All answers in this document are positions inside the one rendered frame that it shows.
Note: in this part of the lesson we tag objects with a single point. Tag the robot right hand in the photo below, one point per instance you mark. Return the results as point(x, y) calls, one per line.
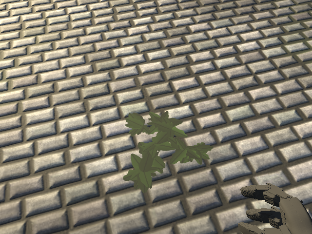
point(292, 218)

